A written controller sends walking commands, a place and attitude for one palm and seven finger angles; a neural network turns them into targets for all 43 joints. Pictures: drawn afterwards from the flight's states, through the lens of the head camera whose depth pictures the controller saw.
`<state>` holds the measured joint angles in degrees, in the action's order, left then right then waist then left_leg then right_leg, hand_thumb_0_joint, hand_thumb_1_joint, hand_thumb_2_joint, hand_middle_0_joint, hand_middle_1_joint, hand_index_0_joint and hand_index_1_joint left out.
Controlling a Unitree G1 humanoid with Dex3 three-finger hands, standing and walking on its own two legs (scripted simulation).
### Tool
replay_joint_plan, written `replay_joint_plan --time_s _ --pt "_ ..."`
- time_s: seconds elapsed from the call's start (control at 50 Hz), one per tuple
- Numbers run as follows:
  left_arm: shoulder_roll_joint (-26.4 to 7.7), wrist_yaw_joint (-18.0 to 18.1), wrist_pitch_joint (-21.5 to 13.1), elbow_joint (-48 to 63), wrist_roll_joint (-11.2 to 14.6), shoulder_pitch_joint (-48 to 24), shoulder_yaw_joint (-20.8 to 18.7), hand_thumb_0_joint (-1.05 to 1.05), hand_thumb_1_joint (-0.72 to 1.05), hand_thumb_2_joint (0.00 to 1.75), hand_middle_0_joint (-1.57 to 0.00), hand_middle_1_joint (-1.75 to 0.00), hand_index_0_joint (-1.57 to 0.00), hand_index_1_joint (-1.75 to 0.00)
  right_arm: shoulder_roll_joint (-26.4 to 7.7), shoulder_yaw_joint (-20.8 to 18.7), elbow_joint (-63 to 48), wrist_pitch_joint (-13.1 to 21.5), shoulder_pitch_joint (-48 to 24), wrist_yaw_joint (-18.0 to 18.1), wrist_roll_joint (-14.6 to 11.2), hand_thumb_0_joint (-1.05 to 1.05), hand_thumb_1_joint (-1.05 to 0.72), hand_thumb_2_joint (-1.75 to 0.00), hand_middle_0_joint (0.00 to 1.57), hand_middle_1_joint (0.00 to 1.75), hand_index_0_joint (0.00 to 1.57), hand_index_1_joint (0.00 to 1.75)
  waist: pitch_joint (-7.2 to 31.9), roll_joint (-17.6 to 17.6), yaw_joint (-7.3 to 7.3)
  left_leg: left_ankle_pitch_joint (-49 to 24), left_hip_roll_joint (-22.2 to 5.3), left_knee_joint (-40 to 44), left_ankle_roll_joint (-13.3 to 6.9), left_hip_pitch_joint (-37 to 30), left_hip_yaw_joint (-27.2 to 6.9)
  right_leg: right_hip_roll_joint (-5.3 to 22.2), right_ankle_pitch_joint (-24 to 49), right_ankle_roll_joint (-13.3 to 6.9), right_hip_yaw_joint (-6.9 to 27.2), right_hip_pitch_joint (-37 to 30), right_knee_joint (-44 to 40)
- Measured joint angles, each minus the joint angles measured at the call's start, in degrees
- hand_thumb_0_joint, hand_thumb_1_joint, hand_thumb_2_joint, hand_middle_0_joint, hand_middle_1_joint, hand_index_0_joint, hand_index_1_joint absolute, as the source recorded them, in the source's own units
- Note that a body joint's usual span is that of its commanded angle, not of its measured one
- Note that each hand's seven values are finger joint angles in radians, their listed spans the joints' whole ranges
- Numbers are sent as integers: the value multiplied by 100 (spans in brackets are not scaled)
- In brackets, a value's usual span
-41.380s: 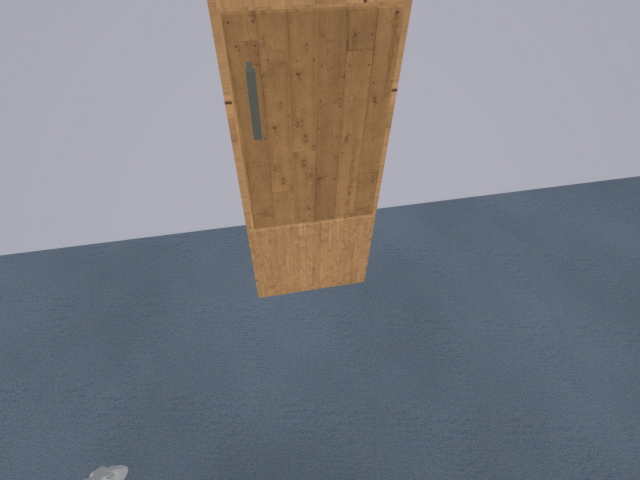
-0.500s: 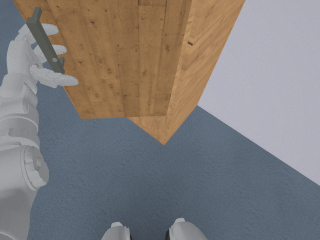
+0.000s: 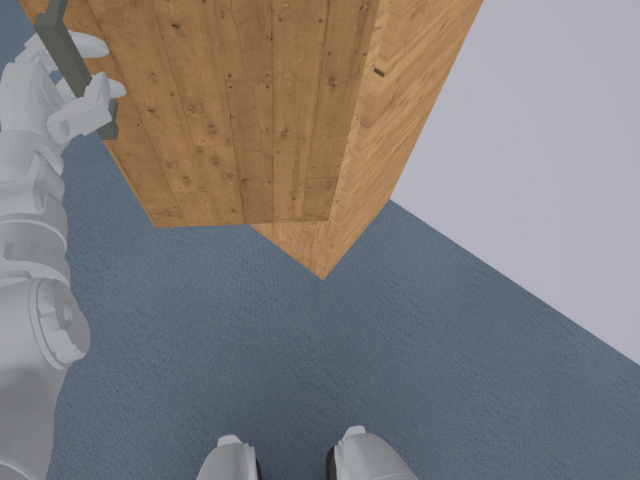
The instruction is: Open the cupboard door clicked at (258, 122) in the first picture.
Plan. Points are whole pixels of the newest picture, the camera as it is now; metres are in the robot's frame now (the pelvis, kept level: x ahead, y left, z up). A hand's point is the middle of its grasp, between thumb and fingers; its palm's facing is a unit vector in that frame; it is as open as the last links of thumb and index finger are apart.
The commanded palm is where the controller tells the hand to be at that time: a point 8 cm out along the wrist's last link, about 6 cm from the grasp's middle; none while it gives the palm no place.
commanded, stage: close the thumb around the handle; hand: left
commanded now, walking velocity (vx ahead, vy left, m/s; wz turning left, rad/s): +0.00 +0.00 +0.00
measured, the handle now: (86, 73) +0.58 +0.22 +0.10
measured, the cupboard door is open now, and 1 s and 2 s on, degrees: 43 73 91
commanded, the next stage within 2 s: pull the door open along its arc in 0.06 s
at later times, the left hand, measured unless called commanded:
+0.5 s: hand (101, 121) +0.51 +0.19 +0.11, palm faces -0.03 -1.00 -0.01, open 5.5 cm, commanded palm +0.45 +0.24 +0.10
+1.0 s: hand (165, 228) +0.37 +0.12 +0.11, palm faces +0.35 -0.93 +0.05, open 5.9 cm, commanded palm +0.31 +0.17 +0.10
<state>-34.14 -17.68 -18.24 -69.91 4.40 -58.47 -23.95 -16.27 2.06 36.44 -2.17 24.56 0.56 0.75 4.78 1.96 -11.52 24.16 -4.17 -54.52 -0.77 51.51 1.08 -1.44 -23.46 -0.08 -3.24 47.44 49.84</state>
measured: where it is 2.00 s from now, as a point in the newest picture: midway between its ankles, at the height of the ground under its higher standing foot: outside the picture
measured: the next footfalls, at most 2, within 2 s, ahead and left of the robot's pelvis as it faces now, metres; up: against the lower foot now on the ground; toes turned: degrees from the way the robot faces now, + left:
none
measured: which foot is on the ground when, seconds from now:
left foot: down 0.00-1.00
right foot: down 0.00-1.00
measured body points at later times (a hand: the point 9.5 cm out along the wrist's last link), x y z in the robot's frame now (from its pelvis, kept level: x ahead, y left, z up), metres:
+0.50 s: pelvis +0.01 +0.00 +0.01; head +0.12 +0.01 +0.45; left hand +0.50 +0.25 +0.11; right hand +0.01 -0.27 -0.10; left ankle +0.01 +0.11 -0.68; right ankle +0.00 -0.12 -0.68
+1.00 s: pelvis +0.02 -0.02 +0.03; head +0.05 -0.03 +0.47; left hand +0.34 +0.17 +0.11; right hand +0.19 -0.24 -0.07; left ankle +0.01 +0.11 -0.68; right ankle +0.00 -0.12 -0.68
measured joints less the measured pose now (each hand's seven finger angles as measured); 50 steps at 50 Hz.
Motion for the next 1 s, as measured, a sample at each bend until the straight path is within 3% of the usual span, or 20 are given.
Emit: replay_joint_plan --time_s 0.34,0.5,0.68,0.72,0.8,1.0 --pt "47 25 91 180 35 262 -70 1 77 84 -37 -135 -38 -135 51 8 -95 -50 31 -28 -2 1 -90 -90 20 30 21 30 60 20 15 5 -22 98 13 -131 54 -25 5 -12 59 -91 -73" --pt "462 -38 131 1117 351 1314 -41 1 77 80 -37 -135 -36 -135 24 -64 -265 -175 45 -73 -104 1 -90 -90 20 30 21 30 183 51 189 35 -33 329 9 -556 195 -38 -6 -2 195 -434 -244" --pt "1291 -36 322 3033 836 3189 373 0 74 75 -37 -134 -36 -135 64 -153 -568 -147 -248 -126 -252 1 -90 -90 20 30 21 30 303 54 511 11 17 734 19 -1311 318 -1 -13 5 311 -1097 -532" --pt "1586 249 410 3546 904 3573 542 0 74 75 -37 -134 -36 -133 91 -187 -624 -88 -374 -146 -262 1 -90 -90 20 30 21 30 308 56 607 -4 31 807 30 -1449 325 10 -11 7 318 -1226 -583" --pt "2265 1173 547 4423 855 4145 884 1 72 76 -36 -134 -36 -129 167 -230 -665 46 -695 -209 -241 1 -90 -90 20 30 20 30 279 57 782 -50 74 904 52 -1647 297 49 -16 -5 287 -1417 -622" --pt "3442 3579 930 5629 7 4985 1933 1 72 78 -35 -130 -36 -129 460 -171 -581 2 -1268 -247 51 1 -90 -90 20 30 20 30 186 33 1051 -169 152 1046 160 -2048 128 117 -78 -113 114 -1815 -584"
